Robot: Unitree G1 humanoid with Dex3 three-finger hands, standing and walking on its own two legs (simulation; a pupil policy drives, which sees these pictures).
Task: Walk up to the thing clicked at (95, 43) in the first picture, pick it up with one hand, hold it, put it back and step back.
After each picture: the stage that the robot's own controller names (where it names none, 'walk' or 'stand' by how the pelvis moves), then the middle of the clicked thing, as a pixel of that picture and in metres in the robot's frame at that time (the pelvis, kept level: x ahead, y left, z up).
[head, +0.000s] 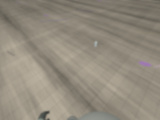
stand; (95, 44) +1.76 -0.16 -0.72
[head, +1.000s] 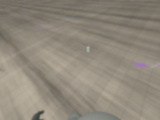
walk; (88, 49) +1.61 +0.13 -0.70
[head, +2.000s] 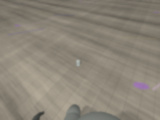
walk; (78, 63) +1.05 +0.25 -0.71
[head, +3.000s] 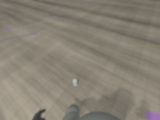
walk; (75, 82) +0.60 +0.23 -0.72
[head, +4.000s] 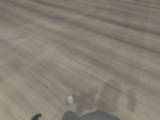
stand; (70, 99) +0.36 +0.18 -0.70
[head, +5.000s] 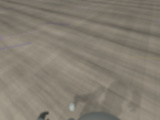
stand; (72, 107) +0.31 +0.19 -0.72
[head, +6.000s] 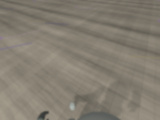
stand; (72, 106) +0.32 +0.19 -0.73
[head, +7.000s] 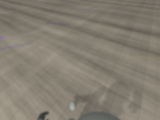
stand; (72, 106) +0.31 +0.19 -0.73
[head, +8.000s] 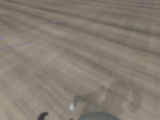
stand; (71, 106) +0.31 +0.19 -0.73
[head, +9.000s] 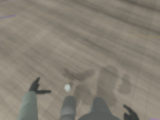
go down; (67, 88) +0.35 +0.19 -0.60
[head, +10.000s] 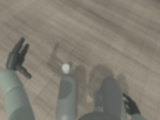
go down; (66, 68) +0.41 +0.19 -0.33
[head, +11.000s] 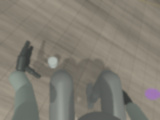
close in; (53, 62) +0.40 +0.22 -0.25
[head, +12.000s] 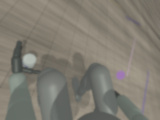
close; (29, 61) +0.40 +0.24 -0.23
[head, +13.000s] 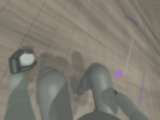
close; (26, 60) +0.39 +0.25 -0.23
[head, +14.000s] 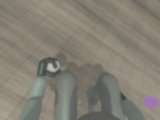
lift; (52, 67) +0.33 +0.25 -0.11
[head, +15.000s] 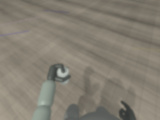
hold; (63, 75) +0.32 +0.17 +0.03
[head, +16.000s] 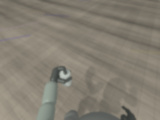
hold; (65, 78) +0.32 +0.17 +0.00
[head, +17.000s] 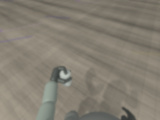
crouch; (66, 78) +0.32 +0.17 +0.00
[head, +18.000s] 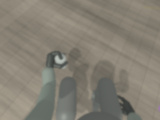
crouch; (61, 61) +0.41 +0.18 -0.10
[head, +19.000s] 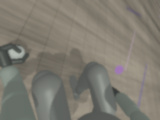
lower; (17, 55) +0.43 +0.27 -0.23
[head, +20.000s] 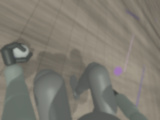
lower; (21, 54) +0.43 +0.26 -0.23
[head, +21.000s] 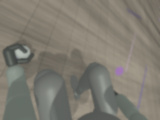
lower; (23, 54) +0.42 +0.26 -0.23
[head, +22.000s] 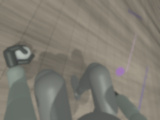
lower; (23, 55) +0.42 +0.26 -0.23
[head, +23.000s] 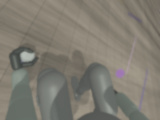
loosen; (27, 58) +0.41 +0.24 -0.23
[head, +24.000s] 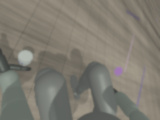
withdraw; (25, 58) +0.40 +0.24 -0.23
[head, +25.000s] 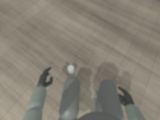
walk; (71, 69) +0.42 +0.17 -0.40
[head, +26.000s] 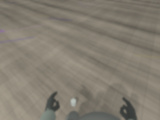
stand; (73, 102) +0.35 +0.15 -0.66
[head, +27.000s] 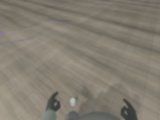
stand; (72, 101) +0.36 +0.17 -0.67
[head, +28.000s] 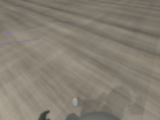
stand; (75, 102) +0.37 +0.15 -0.70
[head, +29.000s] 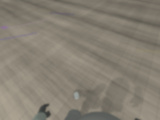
walk; (76, 95) +0.38 +0.14 -0.71
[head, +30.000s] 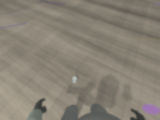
walk; (74, 79) +0.54 +0.15 -0.70
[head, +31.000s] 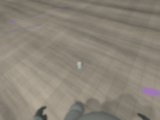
walk; (79, 65) +0.86 +0.21 -0.70
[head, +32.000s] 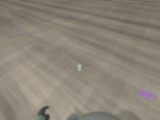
stand; (79, 67) +0.97 +0.17 -0.71
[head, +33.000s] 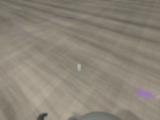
stand; (79, 67) +0.98 +0.18 -0.73
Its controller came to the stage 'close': yes
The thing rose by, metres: 0.72
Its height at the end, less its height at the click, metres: +0.00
